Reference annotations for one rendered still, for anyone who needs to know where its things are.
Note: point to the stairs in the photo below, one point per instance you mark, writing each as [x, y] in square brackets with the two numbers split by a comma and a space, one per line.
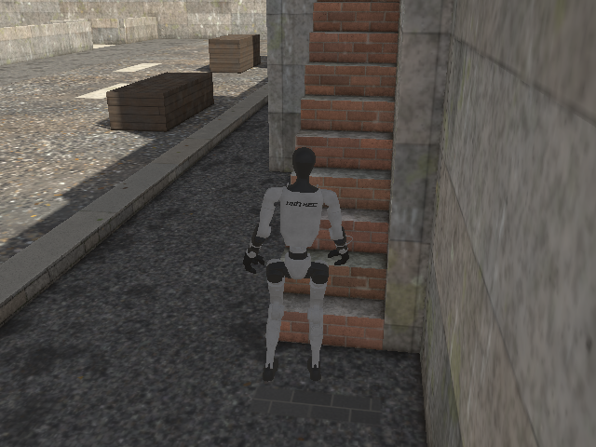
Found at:
[347, 120]

